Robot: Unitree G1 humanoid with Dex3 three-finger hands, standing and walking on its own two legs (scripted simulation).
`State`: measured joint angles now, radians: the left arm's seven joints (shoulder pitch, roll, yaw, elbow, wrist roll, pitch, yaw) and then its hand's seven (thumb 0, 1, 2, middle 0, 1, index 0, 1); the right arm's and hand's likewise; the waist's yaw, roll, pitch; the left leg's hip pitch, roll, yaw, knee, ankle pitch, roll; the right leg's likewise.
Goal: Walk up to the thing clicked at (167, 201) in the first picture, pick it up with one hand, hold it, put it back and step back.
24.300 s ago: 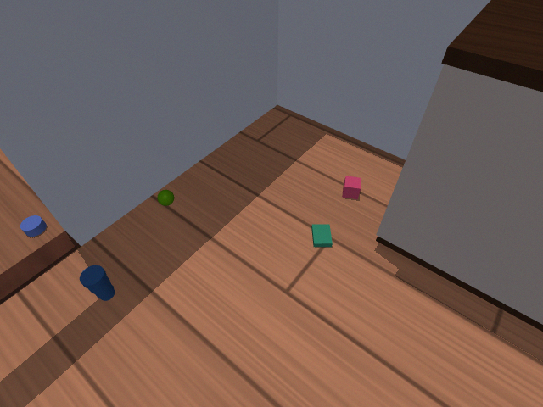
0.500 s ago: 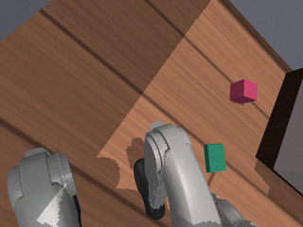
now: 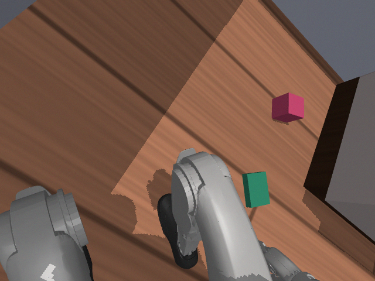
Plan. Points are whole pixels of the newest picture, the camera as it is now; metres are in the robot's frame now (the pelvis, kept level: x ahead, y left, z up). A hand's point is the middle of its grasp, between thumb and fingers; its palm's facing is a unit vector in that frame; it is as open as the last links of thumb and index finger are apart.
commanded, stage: rest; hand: left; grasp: from above
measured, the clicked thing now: out of the picture +0.42 +0.35 -0.26
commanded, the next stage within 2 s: open in 0.08 s
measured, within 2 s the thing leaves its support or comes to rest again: neither
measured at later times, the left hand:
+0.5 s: hand out of the picture +0.41 +0.34 -0.25, palm faces -0.45 -0.17 -0.88, open 11.2 cm
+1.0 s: hand out of the picture +0.41 +0.34 -0.25, palm faces -0.44 -0.17 -0.88, open 13.8 cm
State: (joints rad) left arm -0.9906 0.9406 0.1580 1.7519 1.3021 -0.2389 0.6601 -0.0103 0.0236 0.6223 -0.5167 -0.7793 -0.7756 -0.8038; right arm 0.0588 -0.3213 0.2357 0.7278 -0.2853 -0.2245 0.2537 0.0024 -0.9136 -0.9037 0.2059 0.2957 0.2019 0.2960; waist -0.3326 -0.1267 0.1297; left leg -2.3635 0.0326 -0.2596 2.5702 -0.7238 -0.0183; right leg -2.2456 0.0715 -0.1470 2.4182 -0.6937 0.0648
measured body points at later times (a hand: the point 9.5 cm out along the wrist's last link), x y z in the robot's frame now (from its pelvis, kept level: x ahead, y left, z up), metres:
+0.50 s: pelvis +0.00 +0.00 +0.00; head +0.26 +0.13 +0.34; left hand +0.43 +0.35 -0.20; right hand +0.08 -0.26 -0.07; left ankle +0.06 +0.13 -0.26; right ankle +0.11 -0.12 -0.26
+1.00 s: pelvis +0.00 +0.00 +0.00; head +0.26 +0.13 +0.34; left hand +0.43 +0.34 -0.20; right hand +0.08 -0.25 -0.07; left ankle +0.06 +0.13 -0.26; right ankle +0.11 -0.12 -0.26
